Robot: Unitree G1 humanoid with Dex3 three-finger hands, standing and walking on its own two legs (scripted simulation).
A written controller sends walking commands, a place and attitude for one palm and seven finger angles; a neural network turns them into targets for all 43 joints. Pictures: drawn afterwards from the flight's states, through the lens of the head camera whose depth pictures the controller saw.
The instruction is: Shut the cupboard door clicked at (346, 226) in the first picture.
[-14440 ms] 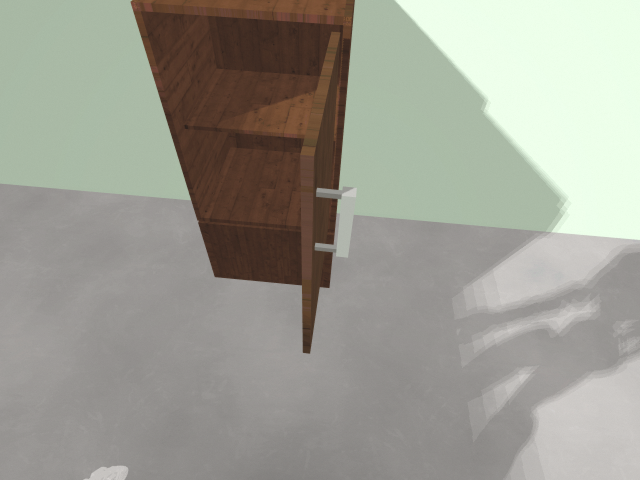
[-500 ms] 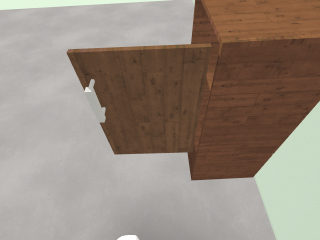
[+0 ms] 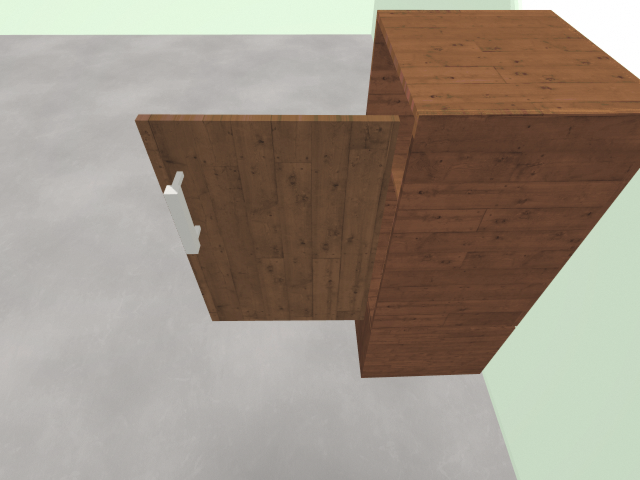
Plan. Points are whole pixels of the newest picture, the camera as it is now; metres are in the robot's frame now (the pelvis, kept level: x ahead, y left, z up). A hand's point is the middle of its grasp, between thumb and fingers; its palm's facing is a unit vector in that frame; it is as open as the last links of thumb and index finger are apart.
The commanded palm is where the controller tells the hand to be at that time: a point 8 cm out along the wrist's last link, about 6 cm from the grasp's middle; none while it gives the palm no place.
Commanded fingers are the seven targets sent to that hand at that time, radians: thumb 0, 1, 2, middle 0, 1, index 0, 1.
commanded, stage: look again from close up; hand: left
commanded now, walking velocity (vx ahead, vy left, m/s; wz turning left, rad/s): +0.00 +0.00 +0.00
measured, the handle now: (186, 213) +0.53 +0.28 -0.01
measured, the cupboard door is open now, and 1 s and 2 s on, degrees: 89 89 89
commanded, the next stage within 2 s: shuffle to correct the standing spot in 0.60 s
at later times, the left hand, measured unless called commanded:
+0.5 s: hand out of the picture +0.02 +0.21 -0.18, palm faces +0.04 -0.98 -0.20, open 7.4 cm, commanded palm none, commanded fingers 0.00 0.90 0.90 -0.20 -0.30 -0.20 -0.30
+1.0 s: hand out of the picture -0.04 +0.23 -0.19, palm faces +0.07 -0.98 -0.17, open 7.4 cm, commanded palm none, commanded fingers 0.00 0.90 0.90 -0.20 -0.30 -0.20 -0.30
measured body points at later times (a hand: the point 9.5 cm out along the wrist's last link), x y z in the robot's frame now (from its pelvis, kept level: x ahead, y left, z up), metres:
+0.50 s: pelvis -0.01 +0.03 -0.01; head -0.03 +0.04 +0.44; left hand +0.02 +0.26 -0.16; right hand +0.03 -0.20 -0.15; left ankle -0.02 +0.14 -0.74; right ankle +0.00 -0.08 -0.74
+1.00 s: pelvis +0.00 +0.06 -0.01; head +0.01 +0.07 +0.44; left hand -0.04 +0.28 -0.17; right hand -0.02 -0.17 -0.17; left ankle -0.02 +0.14 -0.74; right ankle +0.01 -0.07 -0.74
